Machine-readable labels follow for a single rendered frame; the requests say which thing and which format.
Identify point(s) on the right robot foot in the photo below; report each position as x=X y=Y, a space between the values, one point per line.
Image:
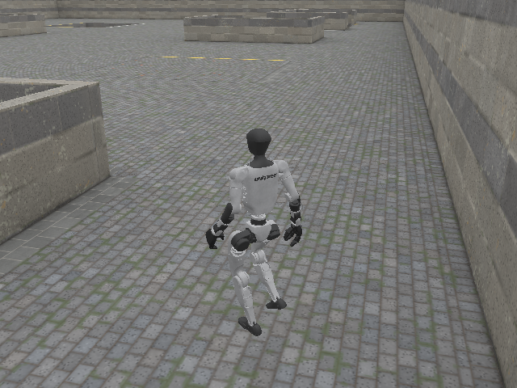
x=279 y=304

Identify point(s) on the right robot upper arm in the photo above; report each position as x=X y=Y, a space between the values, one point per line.
x=287 y=180

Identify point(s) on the left robot upper arm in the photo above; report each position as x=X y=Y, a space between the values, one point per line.
x=236 y=177

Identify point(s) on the right robot forearm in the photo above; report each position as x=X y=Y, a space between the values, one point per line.
x=295 y=212

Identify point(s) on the robot torso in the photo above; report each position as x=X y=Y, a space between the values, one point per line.
x=259 y=195

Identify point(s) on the robot right hand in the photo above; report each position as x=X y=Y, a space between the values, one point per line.
x=291 y=231

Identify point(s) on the robot left hand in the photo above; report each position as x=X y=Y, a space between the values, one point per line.
x=211 y=239

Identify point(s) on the left robot forearm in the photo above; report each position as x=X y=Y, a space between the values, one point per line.
x=223 y=222

